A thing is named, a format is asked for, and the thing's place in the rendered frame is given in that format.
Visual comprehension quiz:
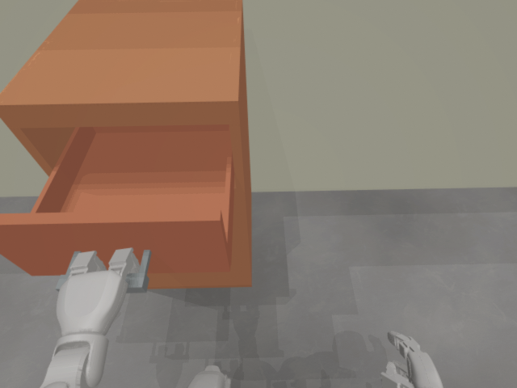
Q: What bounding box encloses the robot left forearm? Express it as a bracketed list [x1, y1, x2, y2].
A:
[40, 331, 109, 388]

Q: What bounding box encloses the drawer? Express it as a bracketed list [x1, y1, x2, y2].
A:
[0, 124, 234, 276]

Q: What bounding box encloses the cabinet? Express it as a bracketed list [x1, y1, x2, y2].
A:
[0, 0, 252, 289]

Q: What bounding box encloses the left robot shin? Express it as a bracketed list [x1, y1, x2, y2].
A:
[204, 365, 220, 372]

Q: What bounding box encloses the robot right hand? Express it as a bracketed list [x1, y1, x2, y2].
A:
[381, 331, 443, 388]

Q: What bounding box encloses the handle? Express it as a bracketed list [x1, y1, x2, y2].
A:
[55, 250, 152, 293]

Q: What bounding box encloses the robot left thigh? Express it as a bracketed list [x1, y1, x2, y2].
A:
[187, 371, 231, 388]

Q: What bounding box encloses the robot left hand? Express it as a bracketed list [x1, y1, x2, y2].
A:
[57, 247, 140, 336]

